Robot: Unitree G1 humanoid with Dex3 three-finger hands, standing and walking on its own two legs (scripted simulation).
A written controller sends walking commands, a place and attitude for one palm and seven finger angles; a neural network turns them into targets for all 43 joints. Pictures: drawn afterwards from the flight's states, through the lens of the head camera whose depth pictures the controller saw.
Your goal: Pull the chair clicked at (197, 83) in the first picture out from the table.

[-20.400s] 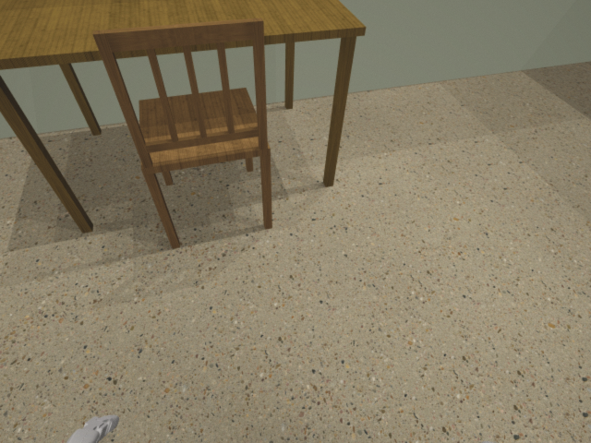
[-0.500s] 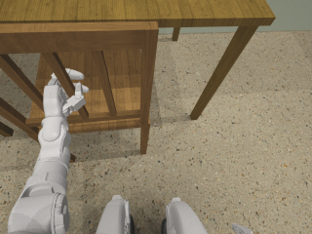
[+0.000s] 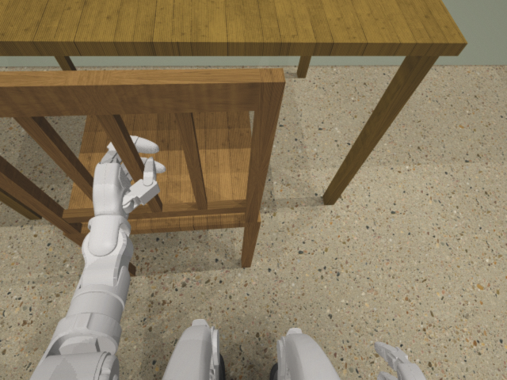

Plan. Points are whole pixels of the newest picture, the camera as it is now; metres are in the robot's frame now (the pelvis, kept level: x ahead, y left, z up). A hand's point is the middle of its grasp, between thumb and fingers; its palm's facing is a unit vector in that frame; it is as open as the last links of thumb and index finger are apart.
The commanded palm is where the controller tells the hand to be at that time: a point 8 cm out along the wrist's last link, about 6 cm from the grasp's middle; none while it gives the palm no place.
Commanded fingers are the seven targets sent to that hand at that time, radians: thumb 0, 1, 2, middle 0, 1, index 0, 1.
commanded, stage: step backward, pulling the chair out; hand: left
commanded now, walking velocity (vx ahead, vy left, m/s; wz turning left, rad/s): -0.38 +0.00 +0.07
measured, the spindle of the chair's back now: (137, 171) +0.43 +0.19 +0.01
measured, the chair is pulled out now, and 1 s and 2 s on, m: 0.05 0.19 0.26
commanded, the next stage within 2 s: none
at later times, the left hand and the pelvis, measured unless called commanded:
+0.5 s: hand (153, 205) +0.36 +0.15 +0.03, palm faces +0.04 -0.99 -0.15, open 5.1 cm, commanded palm +0.34 +0.20 +0.04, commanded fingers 0.00 0.90 0.90 -0.50 -1.45 -0.50 -1.45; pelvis -0.02 +0.01 +0.10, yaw +0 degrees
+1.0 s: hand (153, 273) +0.27 +0.14 +0.03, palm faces +0.05 -0.98 -0.17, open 5.2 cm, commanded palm +0.28 +0.19 +0.04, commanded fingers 0.00 0.90 0.90 -0.50 -1.45 -0.50 -1.45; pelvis -0.08 -0.01 +0.10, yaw +2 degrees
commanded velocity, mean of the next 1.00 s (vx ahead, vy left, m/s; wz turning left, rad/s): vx -0.38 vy -0.01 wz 0.09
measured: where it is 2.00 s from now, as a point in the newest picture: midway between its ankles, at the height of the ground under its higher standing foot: outside the picture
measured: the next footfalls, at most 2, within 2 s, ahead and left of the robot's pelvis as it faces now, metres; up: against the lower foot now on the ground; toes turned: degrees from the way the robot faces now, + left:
left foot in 1.54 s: -0.12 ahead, +0.16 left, +0.00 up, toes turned +3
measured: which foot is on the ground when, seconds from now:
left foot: down 0.00-1.00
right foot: down 0.00-1.00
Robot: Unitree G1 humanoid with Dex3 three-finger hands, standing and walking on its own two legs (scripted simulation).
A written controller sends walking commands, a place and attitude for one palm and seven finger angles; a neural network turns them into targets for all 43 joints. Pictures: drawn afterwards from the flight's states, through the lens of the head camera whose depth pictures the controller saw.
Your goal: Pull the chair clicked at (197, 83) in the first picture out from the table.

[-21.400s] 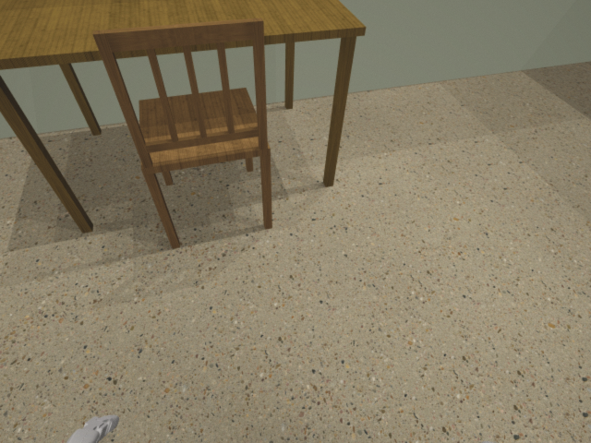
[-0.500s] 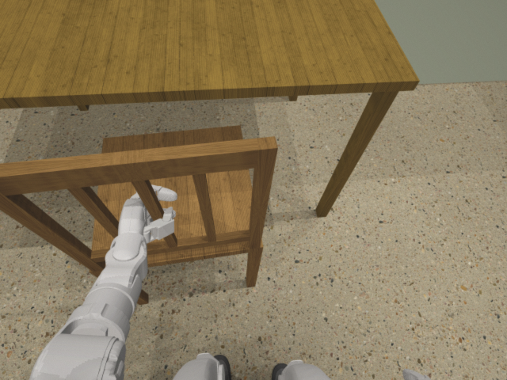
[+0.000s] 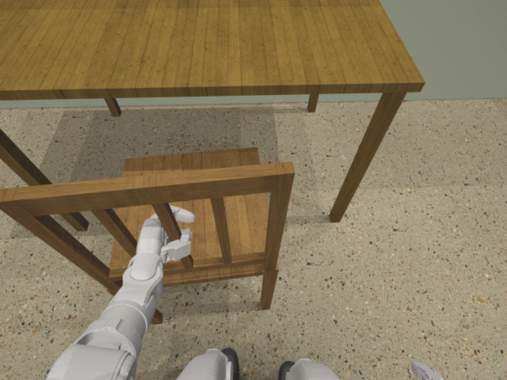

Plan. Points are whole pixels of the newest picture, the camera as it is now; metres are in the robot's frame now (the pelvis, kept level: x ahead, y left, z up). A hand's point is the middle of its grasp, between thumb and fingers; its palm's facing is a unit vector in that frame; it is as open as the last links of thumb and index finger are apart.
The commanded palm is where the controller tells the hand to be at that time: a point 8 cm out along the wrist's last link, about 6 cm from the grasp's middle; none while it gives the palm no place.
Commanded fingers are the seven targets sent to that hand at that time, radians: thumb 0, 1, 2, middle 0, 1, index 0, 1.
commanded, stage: step backward, pulling the chair out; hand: left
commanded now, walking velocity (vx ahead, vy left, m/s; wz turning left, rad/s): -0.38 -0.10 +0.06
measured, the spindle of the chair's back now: (176, 237) +0.37 +0.16 -0.08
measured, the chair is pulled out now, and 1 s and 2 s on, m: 0.19 0.26 0.35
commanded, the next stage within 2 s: none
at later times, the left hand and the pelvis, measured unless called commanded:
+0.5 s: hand (182, 251) +0.33 +0.14 -0.06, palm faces +0.07 -0.98 -0.18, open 5.2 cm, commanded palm +0.33 +0.20 -0.06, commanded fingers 0.00 0.90 0.90 -0.50 -1.45 -0.50 -1.45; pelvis -0.03 -0.01 +0.00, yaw +2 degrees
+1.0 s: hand (176, 281) +0.28 +0.14 -0.06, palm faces -0.01 -0.98 -0.19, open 5.2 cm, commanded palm +0.28 +0.19 -0.06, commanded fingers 0.00 0.90 0.90 -0.50 -1.45 -0.50 -1.45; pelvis -0.09 +0.02 +0.00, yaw -1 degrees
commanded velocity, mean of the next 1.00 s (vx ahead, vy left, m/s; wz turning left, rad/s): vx -0.38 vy -0.03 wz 0.05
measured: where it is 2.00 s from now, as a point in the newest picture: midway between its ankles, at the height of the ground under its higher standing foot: outside the picture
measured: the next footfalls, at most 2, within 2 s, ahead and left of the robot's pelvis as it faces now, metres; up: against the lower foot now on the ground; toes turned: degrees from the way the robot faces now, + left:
left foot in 0.54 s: -0.04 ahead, +0.17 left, +0.00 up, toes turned +1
right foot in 1.58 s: -0.06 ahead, -0.13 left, +0.00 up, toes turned -3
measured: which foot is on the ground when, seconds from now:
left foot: down 0.00-0.30, up 0.32-0.52, down 0.54-1.00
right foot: down 0.00-1.00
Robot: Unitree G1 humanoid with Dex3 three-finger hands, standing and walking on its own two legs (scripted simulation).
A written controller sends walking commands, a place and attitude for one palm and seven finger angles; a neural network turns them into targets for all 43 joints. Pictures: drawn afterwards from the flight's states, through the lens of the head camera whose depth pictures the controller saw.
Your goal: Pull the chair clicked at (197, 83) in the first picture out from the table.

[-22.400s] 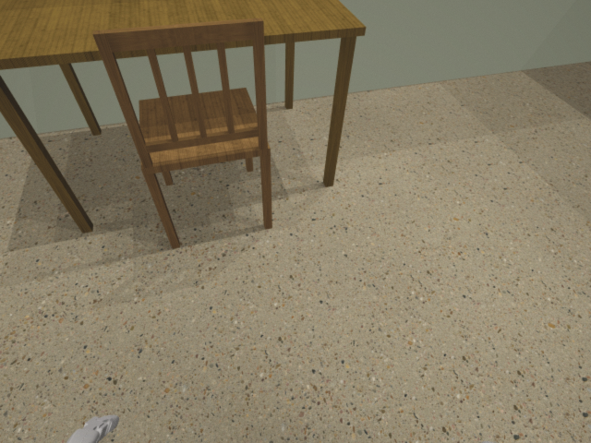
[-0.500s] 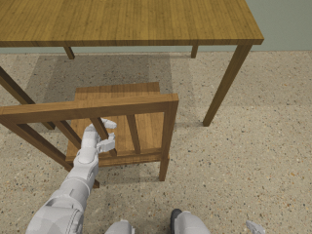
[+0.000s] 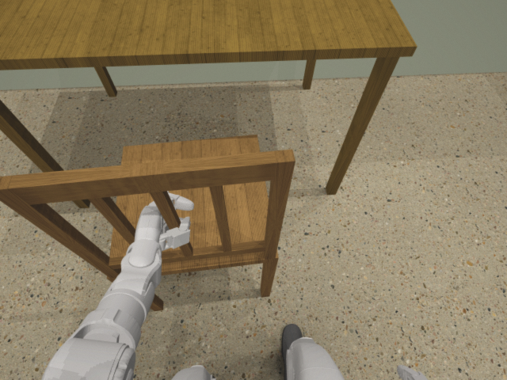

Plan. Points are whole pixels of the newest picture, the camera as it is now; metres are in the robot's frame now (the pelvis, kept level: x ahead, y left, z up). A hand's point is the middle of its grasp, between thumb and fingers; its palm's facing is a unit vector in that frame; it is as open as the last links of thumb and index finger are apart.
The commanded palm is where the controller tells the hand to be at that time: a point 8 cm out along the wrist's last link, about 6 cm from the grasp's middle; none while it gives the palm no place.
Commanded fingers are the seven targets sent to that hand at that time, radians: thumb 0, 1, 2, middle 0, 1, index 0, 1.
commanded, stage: step backward, pulling the chair out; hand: left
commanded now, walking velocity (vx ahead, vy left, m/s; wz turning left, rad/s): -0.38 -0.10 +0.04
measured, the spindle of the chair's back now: (175, 226) +0.38 +0.15 -0.08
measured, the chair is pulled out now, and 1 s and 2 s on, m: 0.26 0.35 0.60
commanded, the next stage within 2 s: stop walking, hand still on the chair in 1.66 s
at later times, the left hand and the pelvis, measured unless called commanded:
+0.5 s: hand (178, 247) +0.33 +0.13 -0.06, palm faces +0.01 -0.98 -0.19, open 5.3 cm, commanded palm +0.33 +0.19 -0.06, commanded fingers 0.00 0.90 0.90 -0.50 -1.45 -0.50 -1.45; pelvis -0.03 +0.00 +0.01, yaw +0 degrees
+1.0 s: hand (179, 280) +0.27 +0.13 -0.06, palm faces +0.04 -0.98 -0.22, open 5.3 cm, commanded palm +0.26 +0.17 -0.05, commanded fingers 0.00 0.90 0.90 -0.50 -1.45 -0.50 -1.45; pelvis -0.10 -0.03 +0.00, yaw +0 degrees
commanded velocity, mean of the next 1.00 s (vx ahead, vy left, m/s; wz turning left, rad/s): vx -0.38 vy -0.05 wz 0.06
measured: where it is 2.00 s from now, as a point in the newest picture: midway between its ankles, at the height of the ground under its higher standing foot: outside the picture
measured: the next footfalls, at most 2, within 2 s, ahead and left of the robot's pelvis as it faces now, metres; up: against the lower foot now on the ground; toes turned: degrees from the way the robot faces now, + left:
right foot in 0.58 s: +0.03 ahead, -0.15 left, +0.00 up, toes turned -2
left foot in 1.24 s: -0.13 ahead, +0.11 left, +0.00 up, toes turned +5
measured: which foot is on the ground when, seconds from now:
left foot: down 0.00-1.00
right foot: down 0.00-0.40, up 0.42-0.56, down 0.58-1.00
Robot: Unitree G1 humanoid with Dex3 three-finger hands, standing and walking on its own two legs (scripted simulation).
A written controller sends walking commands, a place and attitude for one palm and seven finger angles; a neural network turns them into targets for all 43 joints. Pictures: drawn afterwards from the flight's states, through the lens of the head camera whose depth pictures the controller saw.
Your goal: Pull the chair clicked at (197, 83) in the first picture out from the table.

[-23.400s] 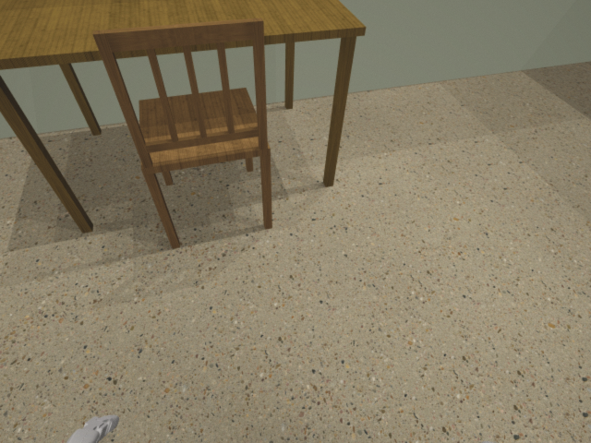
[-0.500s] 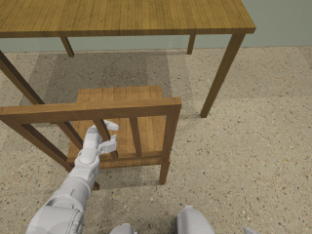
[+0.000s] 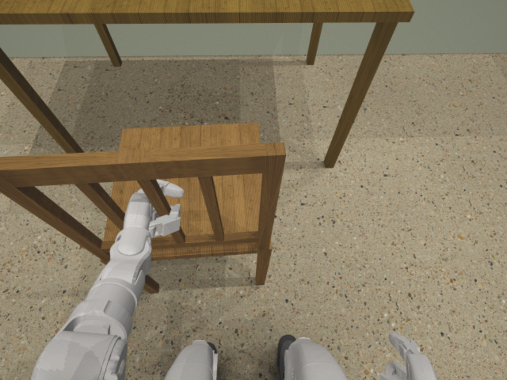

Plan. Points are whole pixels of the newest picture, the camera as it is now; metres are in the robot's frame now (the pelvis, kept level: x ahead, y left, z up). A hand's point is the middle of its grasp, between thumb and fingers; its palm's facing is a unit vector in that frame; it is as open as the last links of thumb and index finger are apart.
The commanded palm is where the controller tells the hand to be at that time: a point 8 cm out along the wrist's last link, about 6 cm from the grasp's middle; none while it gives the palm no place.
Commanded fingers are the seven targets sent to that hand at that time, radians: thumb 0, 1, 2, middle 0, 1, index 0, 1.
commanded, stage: step backward, pulling the chair out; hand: left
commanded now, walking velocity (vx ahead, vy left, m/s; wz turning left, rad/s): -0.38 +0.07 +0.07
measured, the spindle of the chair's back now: (166, 214) +0.39 +0.18 -0.08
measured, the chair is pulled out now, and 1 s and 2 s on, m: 0.35 0.60 0.65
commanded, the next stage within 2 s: stop walking, hand still on the chair in 0.66 s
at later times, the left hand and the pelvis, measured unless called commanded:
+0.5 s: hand (163, 282) +0.26 +0.16 -0.06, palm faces +0.07 -0.97 -0.21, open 5.4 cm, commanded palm +0.26 +0.20 -0.05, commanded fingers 0.00 0.90 0.90 -0.50 -1.45 -0.50 -1.45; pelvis -0.10 -0.01 +0.01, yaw +1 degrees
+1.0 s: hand (159, 375) +0.13 +0.14 -0.05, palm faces +0.04 -0.98 -0.18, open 5.3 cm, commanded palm +0.11 +0.19 -0.04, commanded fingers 0.00 0.90 0.90 -0.50 -1.45 -0.50 -1.45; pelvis -0.19 +0.00 +0.01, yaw +2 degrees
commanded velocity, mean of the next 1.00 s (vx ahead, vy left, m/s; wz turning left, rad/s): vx -0.18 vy -0.03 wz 0.00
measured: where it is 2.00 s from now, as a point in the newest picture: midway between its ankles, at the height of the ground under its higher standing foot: outside the picture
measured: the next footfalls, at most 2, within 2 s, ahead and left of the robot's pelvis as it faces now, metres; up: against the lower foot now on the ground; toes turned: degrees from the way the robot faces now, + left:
left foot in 0.24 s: -0.04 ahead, +0.14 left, +0.00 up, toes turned +4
right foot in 0.48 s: -0.03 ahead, -0.13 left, +0.00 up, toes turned -1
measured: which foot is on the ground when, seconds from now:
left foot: down 0.00-0.02, up 0.04-0.22, down 0.24-0.48, up 0.50-0.74, down 0.76-1.00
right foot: down 0.00-0.24, up 0.26-0.46, down 0.48-0.78, up 0.80-0.88, down 0.90-1.00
